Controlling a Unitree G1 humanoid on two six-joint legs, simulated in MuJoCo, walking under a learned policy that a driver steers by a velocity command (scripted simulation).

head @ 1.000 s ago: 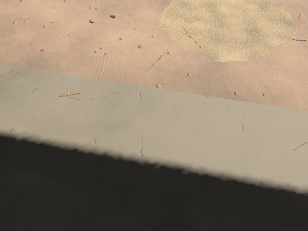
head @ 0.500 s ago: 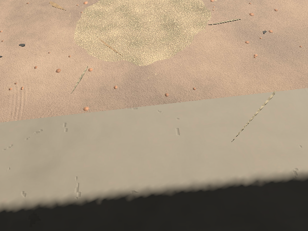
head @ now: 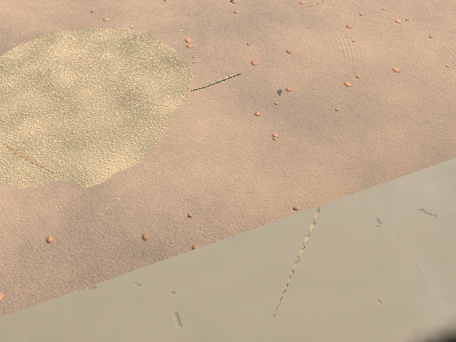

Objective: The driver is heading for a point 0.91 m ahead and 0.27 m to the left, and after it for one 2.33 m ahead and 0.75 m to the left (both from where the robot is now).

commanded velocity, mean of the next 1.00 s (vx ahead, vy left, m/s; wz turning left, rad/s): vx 0.56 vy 0.00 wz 0.74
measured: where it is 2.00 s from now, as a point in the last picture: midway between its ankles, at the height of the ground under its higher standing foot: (208, 282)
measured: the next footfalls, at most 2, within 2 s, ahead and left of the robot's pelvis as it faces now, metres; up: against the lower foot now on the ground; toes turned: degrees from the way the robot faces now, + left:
right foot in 0.28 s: +0.46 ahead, -0.15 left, +0.00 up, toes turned +20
left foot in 0.66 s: +0.66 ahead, +0.19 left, +0.00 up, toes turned +35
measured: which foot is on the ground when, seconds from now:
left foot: down 0.00-0.26, up 0.28-0.64, down 0.66-1.00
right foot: up 0.00-0.26, down 0.28-0.66, up 0.68-1.00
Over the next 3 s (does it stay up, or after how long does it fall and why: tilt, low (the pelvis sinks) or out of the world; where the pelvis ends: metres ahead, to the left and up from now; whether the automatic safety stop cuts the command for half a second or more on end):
stays up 0.90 0.67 -0.13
